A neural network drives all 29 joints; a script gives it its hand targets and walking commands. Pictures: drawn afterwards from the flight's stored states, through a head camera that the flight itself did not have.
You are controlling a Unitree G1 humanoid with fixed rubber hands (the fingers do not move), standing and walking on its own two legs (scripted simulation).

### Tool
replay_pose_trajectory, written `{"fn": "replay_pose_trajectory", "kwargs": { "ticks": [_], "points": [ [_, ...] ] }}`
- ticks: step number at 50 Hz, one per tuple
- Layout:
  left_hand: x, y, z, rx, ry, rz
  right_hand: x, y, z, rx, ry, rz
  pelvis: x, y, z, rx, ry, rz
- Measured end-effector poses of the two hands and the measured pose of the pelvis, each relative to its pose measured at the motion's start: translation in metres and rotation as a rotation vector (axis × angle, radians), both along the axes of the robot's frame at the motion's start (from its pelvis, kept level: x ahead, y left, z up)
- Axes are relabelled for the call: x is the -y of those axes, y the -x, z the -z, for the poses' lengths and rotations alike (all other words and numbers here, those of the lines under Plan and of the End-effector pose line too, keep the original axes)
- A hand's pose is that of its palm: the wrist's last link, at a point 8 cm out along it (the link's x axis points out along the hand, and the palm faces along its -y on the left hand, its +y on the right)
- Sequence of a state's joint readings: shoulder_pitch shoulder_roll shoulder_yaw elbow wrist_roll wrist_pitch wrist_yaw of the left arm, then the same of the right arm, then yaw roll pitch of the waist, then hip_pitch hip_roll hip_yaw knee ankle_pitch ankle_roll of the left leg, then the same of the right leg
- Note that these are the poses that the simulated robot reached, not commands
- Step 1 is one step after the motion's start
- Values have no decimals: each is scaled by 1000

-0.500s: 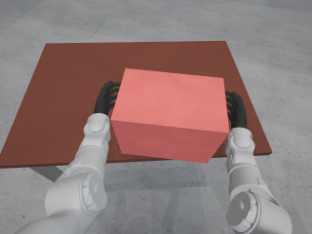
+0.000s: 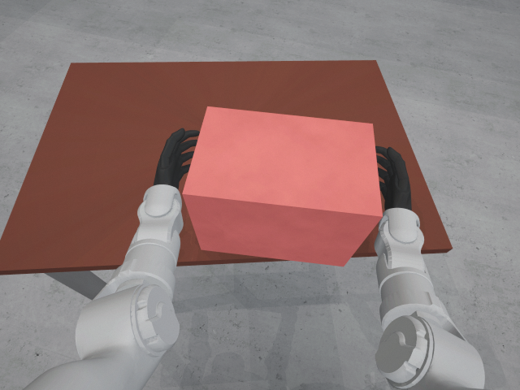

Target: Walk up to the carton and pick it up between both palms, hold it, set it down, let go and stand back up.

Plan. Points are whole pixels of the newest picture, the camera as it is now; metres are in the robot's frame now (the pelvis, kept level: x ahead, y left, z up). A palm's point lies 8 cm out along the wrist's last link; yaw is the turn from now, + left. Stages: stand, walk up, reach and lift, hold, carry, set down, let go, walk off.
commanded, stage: set down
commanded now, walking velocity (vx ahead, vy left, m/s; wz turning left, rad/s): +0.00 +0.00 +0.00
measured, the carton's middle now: (280, 191) +0.44 -0.03 -0.01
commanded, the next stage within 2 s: none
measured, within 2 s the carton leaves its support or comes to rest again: neither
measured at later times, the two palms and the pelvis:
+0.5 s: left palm (163, 175) +0.44 +0.16 +0.03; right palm (394, 195) +0.40 -0.21 +0.02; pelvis -0.01 +0.00 -0.02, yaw -2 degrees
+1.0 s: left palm (136, 156) +0.44 +0.19 +0.08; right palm (445, 175) +0.41 -0.27 +0.08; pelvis -0.05 +0.00 -0.04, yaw -1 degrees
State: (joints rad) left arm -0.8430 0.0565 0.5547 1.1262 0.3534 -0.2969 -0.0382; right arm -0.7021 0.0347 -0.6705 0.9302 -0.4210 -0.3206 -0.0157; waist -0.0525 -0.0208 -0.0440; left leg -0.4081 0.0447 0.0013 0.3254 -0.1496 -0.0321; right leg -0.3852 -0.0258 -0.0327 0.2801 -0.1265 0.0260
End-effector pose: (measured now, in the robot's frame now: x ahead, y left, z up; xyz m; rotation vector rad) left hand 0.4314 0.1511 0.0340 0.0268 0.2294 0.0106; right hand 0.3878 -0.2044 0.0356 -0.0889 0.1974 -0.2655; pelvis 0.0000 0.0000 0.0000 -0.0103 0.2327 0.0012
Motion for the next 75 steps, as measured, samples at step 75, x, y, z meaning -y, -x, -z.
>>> {"fn": "replay_pose_trajectory", "kwargs": {
  "ticks": [75],
  "points": [
    [-60, -9, -102, 12, -72, -42, 54, -25, -116, -11, -63, -13, 6, 42, 20, -92, 11, 9]
  ]
}}
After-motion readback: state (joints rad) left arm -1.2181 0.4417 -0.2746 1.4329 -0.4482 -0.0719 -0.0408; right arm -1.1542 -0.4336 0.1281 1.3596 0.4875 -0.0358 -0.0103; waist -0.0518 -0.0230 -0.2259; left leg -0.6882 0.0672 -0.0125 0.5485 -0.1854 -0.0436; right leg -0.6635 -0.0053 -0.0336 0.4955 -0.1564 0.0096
